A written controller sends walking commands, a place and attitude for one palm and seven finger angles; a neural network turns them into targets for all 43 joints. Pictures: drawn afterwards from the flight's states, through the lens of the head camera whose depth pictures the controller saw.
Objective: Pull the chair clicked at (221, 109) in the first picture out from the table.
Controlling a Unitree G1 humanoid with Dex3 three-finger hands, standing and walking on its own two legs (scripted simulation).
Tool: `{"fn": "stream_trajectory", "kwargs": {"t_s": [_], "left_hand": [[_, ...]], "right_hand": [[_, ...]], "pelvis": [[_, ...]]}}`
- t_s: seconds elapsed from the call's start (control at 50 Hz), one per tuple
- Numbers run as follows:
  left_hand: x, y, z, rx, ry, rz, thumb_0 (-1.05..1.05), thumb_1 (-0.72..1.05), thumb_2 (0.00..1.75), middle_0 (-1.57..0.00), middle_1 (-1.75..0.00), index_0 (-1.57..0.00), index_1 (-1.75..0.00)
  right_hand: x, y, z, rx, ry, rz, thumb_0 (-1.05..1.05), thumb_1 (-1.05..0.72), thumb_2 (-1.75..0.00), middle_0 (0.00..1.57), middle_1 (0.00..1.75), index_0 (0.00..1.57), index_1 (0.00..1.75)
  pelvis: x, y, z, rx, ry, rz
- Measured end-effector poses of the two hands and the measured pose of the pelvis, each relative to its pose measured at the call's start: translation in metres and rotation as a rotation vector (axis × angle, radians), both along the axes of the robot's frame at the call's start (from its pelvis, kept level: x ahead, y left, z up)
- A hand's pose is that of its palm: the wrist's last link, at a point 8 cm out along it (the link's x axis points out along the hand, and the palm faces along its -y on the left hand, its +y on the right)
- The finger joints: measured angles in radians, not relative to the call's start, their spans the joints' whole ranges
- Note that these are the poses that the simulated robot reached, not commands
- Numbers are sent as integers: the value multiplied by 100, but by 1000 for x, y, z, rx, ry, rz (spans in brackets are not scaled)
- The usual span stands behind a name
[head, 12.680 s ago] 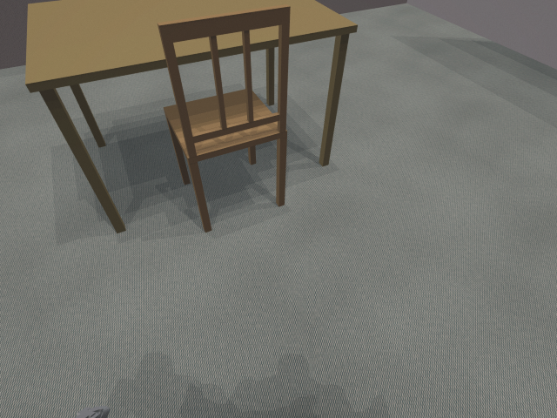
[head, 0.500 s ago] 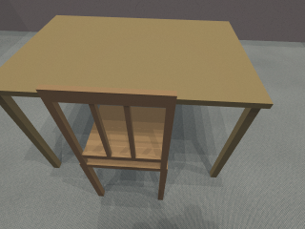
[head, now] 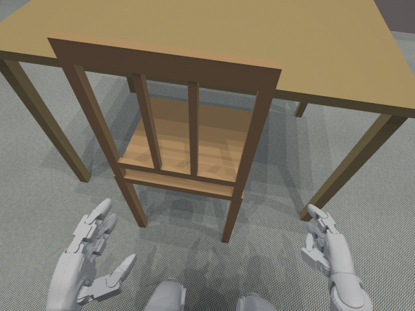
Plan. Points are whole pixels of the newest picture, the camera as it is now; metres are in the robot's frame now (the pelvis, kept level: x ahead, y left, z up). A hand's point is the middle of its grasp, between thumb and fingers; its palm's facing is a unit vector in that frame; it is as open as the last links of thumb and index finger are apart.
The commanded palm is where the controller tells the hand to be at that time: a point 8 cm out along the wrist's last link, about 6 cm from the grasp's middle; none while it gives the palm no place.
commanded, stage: raise the hand toward the chair's back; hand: left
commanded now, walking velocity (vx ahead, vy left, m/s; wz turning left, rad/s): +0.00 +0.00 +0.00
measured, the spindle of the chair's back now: (150, 128) +0.49 +0.20 +0.02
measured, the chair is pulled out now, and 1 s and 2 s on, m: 0.00 0.00 0.00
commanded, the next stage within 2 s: aim the fingers beside a spindle in 1.54 s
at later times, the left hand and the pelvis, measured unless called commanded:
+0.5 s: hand (110, 239) +0.22 +0.19 +0.05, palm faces -0.05 -1.00 -0.05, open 14.7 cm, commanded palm +0.20 +0.25 +0.05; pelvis +0.00 +0.02 +0.01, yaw -1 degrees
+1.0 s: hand (93, 218) +0.24 +0.23 +0.06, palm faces -0.04 -1.00 -0.06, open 16.9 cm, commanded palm +0.23 +0.28 +0.07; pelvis +0.01 +0.03 +0.02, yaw +0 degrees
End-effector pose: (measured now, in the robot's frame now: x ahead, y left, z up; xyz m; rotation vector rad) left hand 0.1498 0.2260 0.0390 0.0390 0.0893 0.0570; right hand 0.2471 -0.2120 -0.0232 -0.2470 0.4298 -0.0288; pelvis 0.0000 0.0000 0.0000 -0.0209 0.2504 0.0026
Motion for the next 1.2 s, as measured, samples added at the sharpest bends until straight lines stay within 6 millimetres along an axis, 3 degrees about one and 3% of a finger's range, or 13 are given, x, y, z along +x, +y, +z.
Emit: {"fn": "stream_trajectory", "kwargs": {"t_s": [0.1, 0.18, 0.28, 0.38, 0.54, 0.7, 0.82, 0.96, 1.2], "left_hand": [[17, 1, 13, 13, -92, -80, 1, 33, 66, -14, -21, -14, -21], [38, -5, 6, -13, -21, -158, 1, 24, 62, -13, -19, -13, -20], [46, 3, 8, -16, 45, -120, 1, 12, 57, -12, -17, -13, -18], [47, 15, 17, 11, 3, -79, 1, 1, 52, -11, -15, -11, -16], [52, 22, 15, 6, -7, -109, 0, -18, 44, -9, -13, -9, -13], [58, 34, 23, 14, -31, -86, 0, -36, 36, -7, -10, -8, -10], [64, 42, 26, 20, -19, -92, -1, -45, 32, -6, -8, -7, -9], [73, 52, 30, 24, -17, -91, -1, -48, 31, -6, -8, -6, -8], [89, 59, 32, 14, -10, -105, -1, -49, 30, -6, -8, -6, -8]], "right_hand": [[-25, 23, -39, 52, 113, 27, 1, -91, -90, 20, 30, 20, 30], [-60, 22, -59, 82, 225, -43, 1, -90, -90, 21, 30, 21, 30], [-99, 2, -60, 68, 313, -169, 2, -90, -90, 21, 30, 21, 30], [-117, -20, -51, 5, 332, -228, 2, -91, -90, 21, 30, 20, 30], [-100, -32, -31, -55, 265, -231, 2, -91, -90, 20, 30, 20, 30], [-67, -8, -17, -25, 190, -151, 1, -91, -90, 20, 30, 20, 30], [-55, 10, -16, 3, 183, -101, 1, -91, -90, 21, 30, 20, 30], [-61, 13, -20, 4, 219, -99, 1, -90, -90, 21, 30, 21, 30], [-87, -10, -18, -35, 278, -170, 1, -91, -90, 21, 30, 20, 30]], "pelvis": [[-8, 1, -7, -20, 24, 12], [-10, 4, -6, -19, 32, 4], [-7, 9, 4, -9, 28, -13], [-4, 13, 10, -7, 28, -16], [-1, 19, 12, -11, 24, -14], [3, 23, 18, -18, 12, -5], [6, 25, 20, -21, 8, 0], [9, 26, 23, -23, 7, 1], [12, 27, 28, -21, 9, -7]]}}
